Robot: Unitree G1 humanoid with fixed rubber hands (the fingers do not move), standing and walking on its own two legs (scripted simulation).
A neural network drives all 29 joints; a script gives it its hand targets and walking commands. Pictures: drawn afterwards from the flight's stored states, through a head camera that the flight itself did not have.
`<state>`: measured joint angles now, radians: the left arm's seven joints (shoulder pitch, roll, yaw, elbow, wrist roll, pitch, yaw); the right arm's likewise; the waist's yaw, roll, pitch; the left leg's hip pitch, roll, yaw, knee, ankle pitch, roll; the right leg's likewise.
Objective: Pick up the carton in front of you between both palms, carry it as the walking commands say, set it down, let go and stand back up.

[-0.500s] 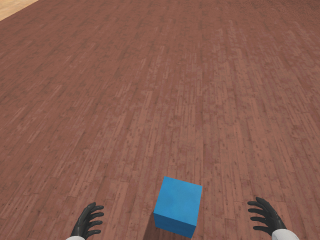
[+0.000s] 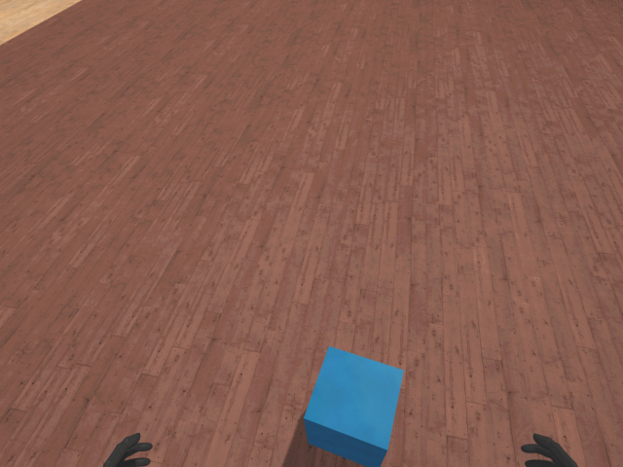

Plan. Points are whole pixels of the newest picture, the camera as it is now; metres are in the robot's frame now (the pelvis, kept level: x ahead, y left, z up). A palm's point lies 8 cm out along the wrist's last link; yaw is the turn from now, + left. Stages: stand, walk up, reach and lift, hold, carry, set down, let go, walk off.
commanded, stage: stand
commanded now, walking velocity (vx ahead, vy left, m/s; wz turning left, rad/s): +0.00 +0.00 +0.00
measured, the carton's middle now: (353, 408) +0.39 -0.06 -0.64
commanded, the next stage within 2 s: none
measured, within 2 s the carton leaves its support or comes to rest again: neither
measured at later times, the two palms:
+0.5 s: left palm out of the picture +0.10 +0.31 -0.08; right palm out of the picture +0.10 -0.30 -0.10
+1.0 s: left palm out of the picture +0.07 +0.31 -0.09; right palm out of the picture +0.05 -0.31 -0.10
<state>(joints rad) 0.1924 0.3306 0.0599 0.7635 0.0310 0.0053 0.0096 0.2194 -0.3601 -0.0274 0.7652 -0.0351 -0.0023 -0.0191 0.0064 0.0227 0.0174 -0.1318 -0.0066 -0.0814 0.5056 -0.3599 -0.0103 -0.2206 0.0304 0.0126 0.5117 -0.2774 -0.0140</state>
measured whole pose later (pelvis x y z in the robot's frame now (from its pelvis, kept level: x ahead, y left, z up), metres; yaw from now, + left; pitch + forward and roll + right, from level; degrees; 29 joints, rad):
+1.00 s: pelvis -0.02 +0.00 +0.01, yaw +0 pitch -3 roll +0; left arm 0.13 0.38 0.02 1.00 0.01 0.00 0.01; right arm 0.18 -0.40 0.01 1.01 -0.02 -0.01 -0.02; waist 0.00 0.02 0.05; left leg -0.07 -0.01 -0.06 0.37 -0.26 -0.01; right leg -0.16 0.02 0.03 0.38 -0.18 -0.01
